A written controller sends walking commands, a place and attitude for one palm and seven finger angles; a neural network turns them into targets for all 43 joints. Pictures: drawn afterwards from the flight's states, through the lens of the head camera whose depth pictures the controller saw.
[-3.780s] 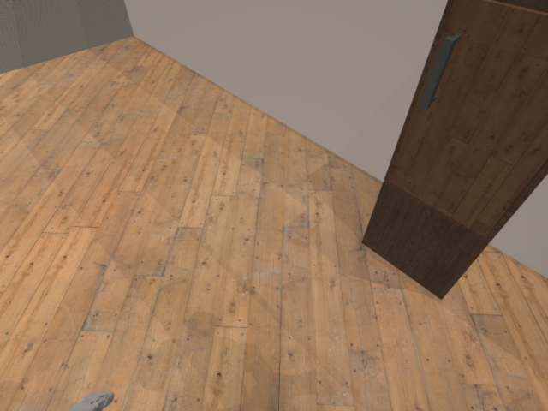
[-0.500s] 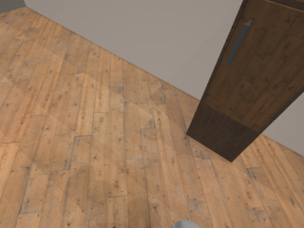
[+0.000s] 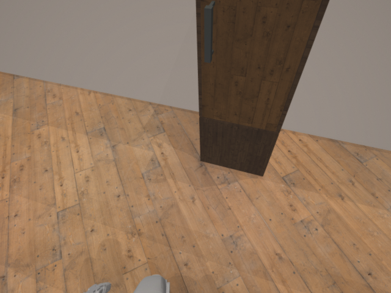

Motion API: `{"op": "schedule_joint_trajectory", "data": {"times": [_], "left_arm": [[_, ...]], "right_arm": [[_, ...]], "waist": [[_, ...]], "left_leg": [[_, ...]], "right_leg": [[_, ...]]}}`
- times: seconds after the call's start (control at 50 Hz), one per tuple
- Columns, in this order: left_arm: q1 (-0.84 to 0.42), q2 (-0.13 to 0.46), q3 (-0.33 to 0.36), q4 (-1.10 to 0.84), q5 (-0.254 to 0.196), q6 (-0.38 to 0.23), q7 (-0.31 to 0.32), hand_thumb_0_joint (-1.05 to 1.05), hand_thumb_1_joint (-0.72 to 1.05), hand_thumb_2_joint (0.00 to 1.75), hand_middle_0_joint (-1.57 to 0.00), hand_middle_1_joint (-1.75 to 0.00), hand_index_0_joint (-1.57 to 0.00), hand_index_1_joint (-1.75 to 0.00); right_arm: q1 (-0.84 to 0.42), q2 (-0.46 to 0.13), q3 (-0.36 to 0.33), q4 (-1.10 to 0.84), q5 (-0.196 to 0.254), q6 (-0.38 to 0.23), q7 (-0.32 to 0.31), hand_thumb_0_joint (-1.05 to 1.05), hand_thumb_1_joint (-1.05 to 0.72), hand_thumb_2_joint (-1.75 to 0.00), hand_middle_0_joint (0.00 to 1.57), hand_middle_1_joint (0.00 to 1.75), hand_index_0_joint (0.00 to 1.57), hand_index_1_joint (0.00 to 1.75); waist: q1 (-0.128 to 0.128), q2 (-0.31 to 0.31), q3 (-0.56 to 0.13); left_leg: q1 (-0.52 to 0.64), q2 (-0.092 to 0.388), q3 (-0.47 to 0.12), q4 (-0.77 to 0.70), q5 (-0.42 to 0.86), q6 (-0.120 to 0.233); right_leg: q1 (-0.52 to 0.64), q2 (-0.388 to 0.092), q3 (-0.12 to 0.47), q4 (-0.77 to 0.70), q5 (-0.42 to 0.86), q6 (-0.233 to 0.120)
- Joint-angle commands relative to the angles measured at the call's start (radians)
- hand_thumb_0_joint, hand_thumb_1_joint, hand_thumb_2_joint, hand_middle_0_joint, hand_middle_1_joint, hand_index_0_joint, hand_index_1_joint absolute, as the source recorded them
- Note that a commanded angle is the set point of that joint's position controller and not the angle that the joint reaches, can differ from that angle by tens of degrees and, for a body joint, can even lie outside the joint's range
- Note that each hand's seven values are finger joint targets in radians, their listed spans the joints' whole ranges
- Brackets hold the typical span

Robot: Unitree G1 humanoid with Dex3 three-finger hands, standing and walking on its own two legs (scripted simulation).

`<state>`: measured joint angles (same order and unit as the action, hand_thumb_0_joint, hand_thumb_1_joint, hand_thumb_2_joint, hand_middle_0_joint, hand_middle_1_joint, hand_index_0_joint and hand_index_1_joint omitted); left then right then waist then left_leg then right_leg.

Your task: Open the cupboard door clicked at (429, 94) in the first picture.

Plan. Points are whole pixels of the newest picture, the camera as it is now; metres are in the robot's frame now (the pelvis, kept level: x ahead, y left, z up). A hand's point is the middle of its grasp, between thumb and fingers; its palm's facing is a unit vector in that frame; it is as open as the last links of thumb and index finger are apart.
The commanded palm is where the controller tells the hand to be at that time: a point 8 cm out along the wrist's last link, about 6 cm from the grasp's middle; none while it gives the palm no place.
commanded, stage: turn to face it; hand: left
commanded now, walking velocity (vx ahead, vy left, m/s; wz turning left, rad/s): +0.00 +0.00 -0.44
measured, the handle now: (210, 33) +0.86 -0.01 +0.08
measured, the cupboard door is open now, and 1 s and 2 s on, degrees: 0 0 0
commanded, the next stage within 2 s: take the last steps up to it in 0.36 s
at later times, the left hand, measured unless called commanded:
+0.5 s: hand out of the picture +0.07 +0.26 -0.17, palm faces -0.17 -0.96 -0.20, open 7.3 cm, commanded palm none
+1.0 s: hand out of the picture +0.06 +0.16 -0.16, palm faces -0.23 -0.95 -0.21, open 7.2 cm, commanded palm none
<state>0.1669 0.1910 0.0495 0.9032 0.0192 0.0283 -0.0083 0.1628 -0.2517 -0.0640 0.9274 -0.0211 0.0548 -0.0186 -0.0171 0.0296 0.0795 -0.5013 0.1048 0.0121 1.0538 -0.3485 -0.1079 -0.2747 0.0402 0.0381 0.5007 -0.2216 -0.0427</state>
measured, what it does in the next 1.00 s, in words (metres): steps on the spot, turning right: left foot, then right foot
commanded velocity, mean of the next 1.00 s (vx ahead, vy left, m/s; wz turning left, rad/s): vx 0.17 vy -0.01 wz -0.15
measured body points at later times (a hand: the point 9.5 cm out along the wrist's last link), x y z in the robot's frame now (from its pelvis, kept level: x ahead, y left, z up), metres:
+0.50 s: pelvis -0.02 +0.06 +0.01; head +0.01 +0.09 +0.46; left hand +0.08 +0.31 -0.16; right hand -0.02 -0.18 -0.13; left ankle +0.01 +0.14 -0.74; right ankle -0.09 -0.09 -0.66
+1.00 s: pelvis +0.03 -0.01 +0.00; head +0.02 -0.03 +0.45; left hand +0.07 +0.21 -0.14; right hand -0.05 -0.24 -0.16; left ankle +0.15 +0.11 -0.67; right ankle -0.08 -0.07 -0.74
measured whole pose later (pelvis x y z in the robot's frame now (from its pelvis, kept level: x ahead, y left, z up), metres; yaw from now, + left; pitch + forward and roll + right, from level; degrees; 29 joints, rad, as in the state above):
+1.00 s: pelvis +0.03 -0.01 +0.00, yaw -16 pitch -2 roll +0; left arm 0.37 0.13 0.03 1.11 0.02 -0.06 0.02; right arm 0.31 -0.20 -0.07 1.09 -0.03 0.02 0.01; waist -0.03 0.05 0.02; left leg -0.58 0.13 0.07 1.00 -0.19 -0.05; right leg 0.04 0.02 -0.12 0.29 -0.31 -0.04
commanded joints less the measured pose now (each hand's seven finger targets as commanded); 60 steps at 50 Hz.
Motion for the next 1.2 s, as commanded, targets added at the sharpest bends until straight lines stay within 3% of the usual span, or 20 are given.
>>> {"op": "schedule_joint_trajectory", "data": {"times": [0.0, 0.08, 0.14, 0.18, 0.2, 0.24, 0.3, 0.44, 0.54, 0.6, 0.66, 0.68, 0.7, 0.72, 0.76, 0.84, 1.06, 1.12, 1.16, 1.18], "left_arm": [[0.051, 0.23, 0.063, -0.06, 0.005, -0.014, 0.02, 0.0, 0.9, 0.9, -0.2, -0.3, -0.2, -0.3], [0.031, 0.239, 0.068, -0.067, 0.007, -0.004, 0.021, 0.0, 0.9, 0.9, -0.2, -0.3, -0.2, -0.3], [-0.016, 0.211, 0.062, -0.073, -0.006, 0.005, 0.02, 0.0, 0.9, 0.9, -0.2, -0.3, -0.2, -0.3], [0.018, 0.118, 0.047, -0.097, -0.012, 0.013, 0.009, 0.0, 0.9, 0.9, -0.2, -0.3, -0.2, -0.3], [0.014, 0.153, 0.052, -0.09, -0.001, 0.016, 0.011, 0.0, 0.9, 0.9, -0.2, -0.3, -0.2, -0.3], [0.053, 0.173, 0.075, -0.038, 0.014, 0.029, 0.001, 0.0, 0.9, 0.9, -0.2, -0.3, -0.2, -0.3], [0.088, 0.133, 0.064, -0.006, 0.011, 0.026, -0.012, 0.0, 0.9, 0.9, -0.2, -0.3, -0.2, -0.3], [0.031, 0.091, 0.041, 0.0, 0.002, 0.028, -0.001, 0.0, 0.9, 0.9, -0.2, -0.3, -0.2, -0.3], [-0.04, 0.073, 0.024, 0.001, 0.009, 0.018, -0.016, 0.0, 0.9, 0.9, -0.2, -0.3, -0.2, -0.3], [-0.027, 0.061, 0.019, 0.014, 0.008, 0.006, -0.021, 0.0, 0.9, 0.9, -0.2, -0.3, -0.2, -0.3], [0.131, 0.054, 0.019, 0.091, 0.005, -0.019, -0.016, 0.0, 0.9, 0.9, -0.2, -0.3, -0.2, -0.3], [0.201, 0.102, 0.027, 0.12, 0.01, -0.031, -0.003, 0.0, 0.9, 0.9, -0.2, -0.3, -0.2, -0.3], [0.282, 0.193, 0.041, 0.149, 0.013, -0.04, 0.014, 0.0, 0.9, 0.9, -0.2, -0.3, -0.2, -0.3], [0.302, 0.201, 0.036, 0.151, -0.003, -0.036, 0.026, 0.0, 0.9, 0.9, -0.2, -0.3, -0.2, -0.3], [0.211, 0.155, 0.033, 0.141, -0.003, -0.052, 0.032, 0.0, 0.9, 0.9, -0.2, -0.3, -0.2, -0.3], [0.191, 0.061, 0.003, 0.143, -0.004, -0.085, 0.029, 0.0, 0.9, 0.9, -0.2, -0.3, -0.2, -0.3], [0.333, 0.074, -0.006, 0.232, 0.007, -0.112, 0.045, 0.0, 0.9, 0.9, -0.2, -0.3, -0.2, -0.3], [0.333, 0.093, 0.0, 0.248, 0.011, -0.107, 0.046, 0.0, 0.9, 0.9, -0.2, -0.3, -0.2, -0.3], [0.324, 0.096, 0.001, 0.25, 0.004, -0.106, 0.044, 0.0, 0.9, 0.9, -0.2, -0.3, -0.2, -0.3], [0.347, 0.072, 0.001, 0.242, -0.007, -0.104, 0.037, 0.0, 0.9, 0.9, -0.2, -0.3, -0.2, -0.3]], "right_arm": [[-0.025, -0.072, -0.017, -0.088, 0.006, -0.027, -0.003, 0.0, -0.9, -0.9, 0.2, 0.3, 0.2, 0.3], [-0.005, -0.056, -0.011, -0.092, 0.016, -0.038, -0.009, 0.0, -0.9, -0.9, 0.2, 0.3, 0.2, 0.3], [0.124, -0.069, -0.011, -0.055, 0.02, -0.055, -0.021, 0.0, -0.9, -0.9, 0.2, 0.3, 0.2, 0.3], [0.119, -0.219, -0.035, -0.074, 0.004, -0.06, -0.021, 0.0, -0.9, -0.9, 0.2, 0.3, 0.2, 0.3], [0.083, -0.222, -0.028, -0.096, 0.001, -0.05, -0.016, 0.0, -0.9, -0.9, 0.2, 0.3, 0.2, 0.3], [-0.026, -0.125, -0.005, -0.107, -0.004, -0.058, -0.027, 0.0, -0.9, -0.9, 0.2, 0.3, 0.2, 0.3], [-0.011, -0.094, 0.003, -0.097, 0.0, -0.067, -0.028, 0.0, -0.9, -0.9, 0.2, 0.3, 0.2, 0.3], [0.153, -0.086, -0.009, -0.01, 0.0, -0.069, -0.028, 0.0, -0.9, -0.9, 0.2, 0.3, 0.2, 0.3], [0.218, -0.113, -0.024, 0.043, -0.013, -0.07, -0.017, 0.0, -0.9, -0.9, 0.2, 0.3, 0.2, 0.3], [0.215, -0.128, -0.027, 0.068, -0.017, -0.073, -0.01, 0.0, -0.9, -0.9, 0.2, 0.3, 0.2, 0.3], [0.19, -0.098, -0.019, 0.09, -0.011, -0.07, -0.004, 0.0, -0.9, -0.9, 0.2, 0.3, 0.2, 0.3], [0.188, -0.045, -0.007, 0.087, -0.001, -0.072, 0.003, 0.0, -0.9, -0.9, 0.2, 0.3, 0.2, 0.3], [0.122, 0.027, 0.016, 0.048, 0.004, -0.076, 0.011, 0.0, -0.9, -0.9, 0.2, 0.3, 0.2, 0.3], [0.041, -0.028, 0.006, 0.022, -0.011, -0.068, 0.015, 0.0, -0.9, -0.9, 0.2, 0.3, 0.2, 0.3], [0.05, -0.021, -0.004, 0.057, -0.014, -0.06, 0.027, 0.0, -0.9, -0.9, 0.2, 0.3, 0.2, 0.3], [0.164, 0.024, -0.007, 0.117, -0.017, -0.055, 0.034, 0.0, -0.9, -0.9, 0.2, 0.3, 0.2, 0.3], [-0.054, 0.042, 0.007, 0.032, 0.001, -0.077, 0.051, 0.0, -0.9, -0.9, 0.2, 0.3, 0.2, 0.3], [-0.022, 0.044, 0.01, 0.036, 0.002, -0.09, 0.046, 0.0, -0.9, -0.9, 0.2, 0.3, 0.2, 0.3], [0.204, 0.008, -0.002, 0.108, -0.008, -0.101, 0.027, 0.0, -0.9, -0.9, 0.2, 0.3, 0.2, 0.3], [0.345, -0.069, -0.016, 0.141, -0.018, -0.107, 0.014, 0.0, -0.9, -0.9, 0.2, 0.3, 0.2, 0.3]], "waist": [[0.043, -0.165, -0.118], [0.035, -0.19, -0.138], [-0.031, -0.153, -0.169], [-0.021, 0.29, -0.123], [-0.015, 0.217, -0.088], [0.038, 0.162, -0.035], [0.043, 0.1, -0.056], [-0.015, 0.128, -0.091], [-0.058, 0.139, -0.066], [-0.043, 0.132, -0.043], [0.034, 0.035, -0.09], [0.063, -0.108, -0.1], [0.11, -0.379, -0.056], [0.125, -0.267, 0.002], [0.077, -0.245, 0.097], [0.006, -0.118, 0.122], [0.046, -0.143, 0.092], [0.017, -0.149, 0.059], [-0.079, -0.11, -0.078], [-0.123, -0.007, -0.198]], "left_leg": [[-0.01, -0.021, 0.001, -0.106, -0.047, 0.009], [0.136, -0.064, 0.009, -0.31, -0.077, 0.04], [0.396, -0.061, 0.016, -0.626, 0.112, 0.061], [0.467, 0.333, -0.379, -0.833, 0.156, 0.192], [0.333, 0.384, -0.382, -0.82, 0.137, 0.252], [0.237, 0.25, -0.222, -0.837, 0.138, 0.218], [0.298, 0.157, -0.062, -0.793, 0.278, 0.206], [0.452, 0.2, -0.047, -0.753, 0.454, 0.256], [0.417, 0.258, -0.105, -0.843, -0.013, 0.259], [0.338, 0.259, -0.116, -0.855, -0.138, 0.244], [0.228, 0.174, -0.001, -0.708, -0.153, 0.171], [0.052, 0.111, 0.09, -0.546, -0.187, 0.124], [-0.201, -0.016, 0.197, -0.271, -0.262, 0.072], [-0.228, 0.007, 0.08, -0.162, -0.236, 0.086], [-0.221, 0.029, 0.049, -0.054, -0.082, 0.091], [-0.18, 0.034, 0.054, 0.0, 0.11, 0.063], [-0.193, 0.014, 0.099, -0.244, 0.162, 0.092], [-0.005, -0.045, 0.142, -0.374, 0.103, 0.134], [0.319, -0.108, 0.164, -0.496, 0.195, 0.161], [0.564, 0.019, 0.031, -0.52, 0.298, 0.201]], "right_leg": [[0.109, -0.255, 0.301, -0.153, 0.277, -0.144], [0.054, -0.244, 0.361, -0.123, 0.315, -0.145], [-0.069, -0.162, 0.316, -0.023, 0.242, -0.057], [-0.344, 0.049, 0.048, 0.35, -0.342, 0.064], [-0.303, -0.011, 0.061, 0.5, -0.355, 0.074], [-0.275, -0.027, 0.061, 0.652, -0.231, 0.093], [-0.279, -0.042, 0.009, 0.705, -0.135, 0.105], [-0.252, -0.077, -0.033, 0.5, -0.191, 0.119], [-0.188, -0.093, -0.085, 0.299, -0.255, 0.086], [-0.082, -0.077, -0.112, 0.158, -0.265, 0.059], [0.197, -0.05, -0.151, -0.143, -0.09, 0.036], [0.374, -0.167, -0.016, -0.226, -0.17, -0.003], [0.453, -0.391, 0.321, -0.358, -0.327, -0.101], [0.315, -0.45, 0.364, -0.396, -0.425, -0.144], [0.186, -0.39, 0.298, -0.419, -0.436, -0.126], [0.156, -0.295, 0.046, -0.381, -0.051, -0.076], [0.33, -0.31, -0.024, -0.29, 0.451, -0.101], [0.31, -0.307, -0.059, -0.165, 0.674, -0.086], [0.235, -0.255, -0.112, 0.131, 0.777, -0.044], [0.076, -0.187, -0.149, 0.355, 0.51, -0.008]]}}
